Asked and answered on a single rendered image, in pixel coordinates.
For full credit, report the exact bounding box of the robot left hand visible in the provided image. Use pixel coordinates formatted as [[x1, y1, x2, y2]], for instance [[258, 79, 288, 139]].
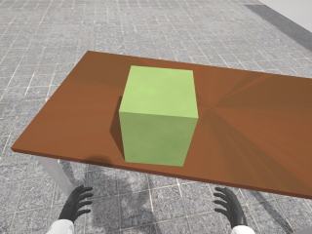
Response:
[[58, 184, 94, 224]]

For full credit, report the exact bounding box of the robot right hand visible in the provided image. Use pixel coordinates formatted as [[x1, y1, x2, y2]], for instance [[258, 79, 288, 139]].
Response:
[[214, 187, 248, 229]]

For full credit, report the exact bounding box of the carton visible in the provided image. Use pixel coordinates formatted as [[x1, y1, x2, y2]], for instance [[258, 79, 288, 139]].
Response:
[[119, 65, 199, 167]]

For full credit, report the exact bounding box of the table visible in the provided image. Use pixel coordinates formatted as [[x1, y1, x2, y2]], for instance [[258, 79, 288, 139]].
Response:
[[11, 51, 312, 234]]

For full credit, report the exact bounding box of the robot left forearm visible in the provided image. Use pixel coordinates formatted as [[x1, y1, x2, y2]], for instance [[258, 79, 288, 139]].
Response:
[[46, 219, 74, 234]]

